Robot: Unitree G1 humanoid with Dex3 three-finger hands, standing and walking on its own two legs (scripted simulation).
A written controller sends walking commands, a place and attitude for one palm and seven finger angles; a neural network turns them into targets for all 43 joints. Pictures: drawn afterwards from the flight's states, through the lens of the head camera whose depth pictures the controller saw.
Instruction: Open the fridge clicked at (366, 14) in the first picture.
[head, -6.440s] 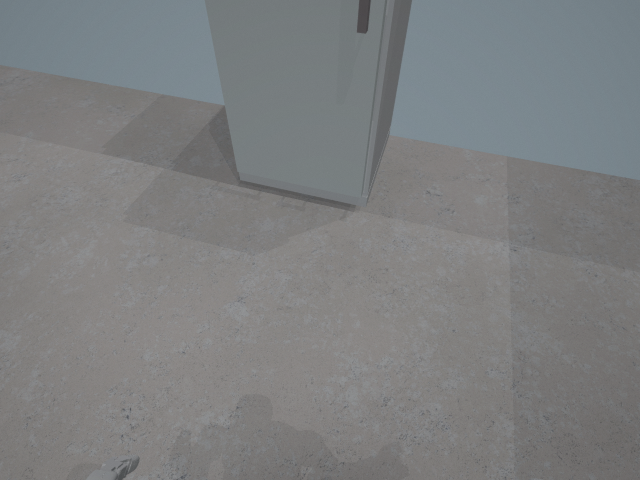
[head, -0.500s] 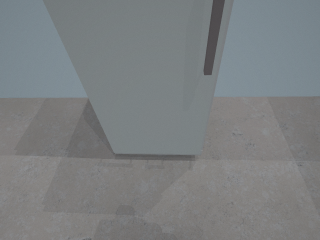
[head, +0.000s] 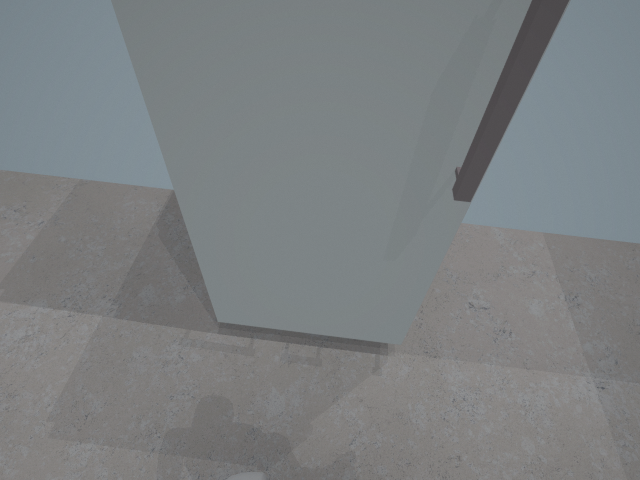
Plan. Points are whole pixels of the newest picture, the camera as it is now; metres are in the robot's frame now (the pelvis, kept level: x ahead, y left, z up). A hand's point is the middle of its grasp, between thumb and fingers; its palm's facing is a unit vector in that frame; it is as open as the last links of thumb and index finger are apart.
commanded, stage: take the last steps up to it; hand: right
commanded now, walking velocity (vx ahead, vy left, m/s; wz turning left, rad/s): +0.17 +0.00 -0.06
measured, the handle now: (512, 64) +0.58 -0.17 +0.25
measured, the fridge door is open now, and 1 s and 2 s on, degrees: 0 0 0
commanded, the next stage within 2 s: come to a stop and stand still in 0.10 s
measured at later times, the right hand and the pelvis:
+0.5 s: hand out of the picture +0.05 -0.19 -0.18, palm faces +0.07 +0.99 -0.12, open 7.4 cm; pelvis +0.08 -0.04 +0.01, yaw +1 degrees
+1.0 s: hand out of the picture +0.00 -0.15 -0.14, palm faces +0.03 +0.97 -0.23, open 7.4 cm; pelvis +0.01 +0.02 +0.03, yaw +2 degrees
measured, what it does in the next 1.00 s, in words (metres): steps on the spot: right foot, then left foot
